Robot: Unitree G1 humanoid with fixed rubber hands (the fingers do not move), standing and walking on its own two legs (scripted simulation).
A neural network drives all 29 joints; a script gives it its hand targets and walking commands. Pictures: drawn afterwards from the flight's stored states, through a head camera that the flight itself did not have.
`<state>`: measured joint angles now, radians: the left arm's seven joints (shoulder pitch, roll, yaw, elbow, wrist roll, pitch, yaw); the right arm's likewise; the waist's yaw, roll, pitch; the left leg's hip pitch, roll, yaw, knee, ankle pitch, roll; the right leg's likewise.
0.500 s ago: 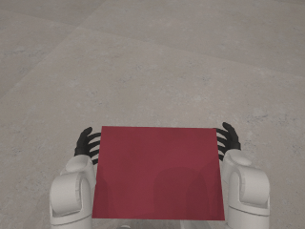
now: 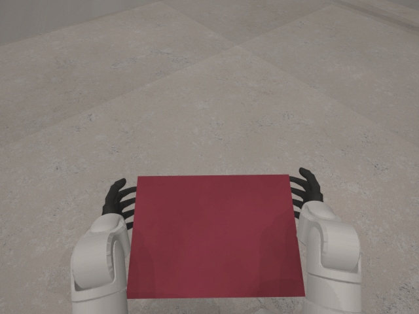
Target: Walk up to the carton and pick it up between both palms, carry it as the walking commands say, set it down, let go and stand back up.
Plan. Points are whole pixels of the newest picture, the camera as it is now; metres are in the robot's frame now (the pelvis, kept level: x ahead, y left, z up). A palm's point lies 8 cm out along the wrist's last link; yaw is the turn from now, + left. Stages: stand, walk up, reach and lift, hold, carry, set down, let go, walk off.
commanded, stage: carry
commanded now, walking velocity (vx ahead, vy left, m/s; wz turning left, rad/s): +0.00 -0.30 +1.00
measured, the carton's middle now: (213, 236) +0.28 +0.00 -0.03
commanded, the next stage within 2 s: none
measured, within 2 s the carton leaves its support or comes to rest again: neither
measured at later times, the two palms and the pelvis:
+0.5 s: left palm (127, 261) +0.20 +0.13 +0.09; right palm (337, 206) +0.28 -0.20 +0.10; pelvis -0.03 -0.09 +0.01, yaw +15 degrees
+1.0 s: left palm (102, 220) +0.26 +0.18 +0.10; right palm (294, 161) +0.36 -0.15 +0.11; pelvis +0.05 -0.06 +0.02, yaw +16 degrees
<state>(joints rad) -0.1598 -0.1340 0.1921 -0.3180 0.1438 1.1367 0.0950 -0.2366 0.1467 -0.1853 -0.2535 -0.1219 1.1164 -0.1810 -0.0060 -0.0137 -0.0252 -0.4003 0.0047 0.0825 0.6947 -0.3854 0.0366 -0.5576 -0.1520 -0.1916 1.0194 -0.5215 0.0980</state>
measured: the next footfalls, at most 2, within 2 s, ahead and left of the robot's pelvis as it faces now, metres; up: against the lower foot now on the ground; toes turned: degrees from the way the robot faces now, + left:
right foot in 0.22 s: +0.05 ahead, -0.18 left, +0.00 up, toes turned +2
left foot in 0.50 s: -0.04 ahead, +0.02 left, +0.00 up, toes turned +20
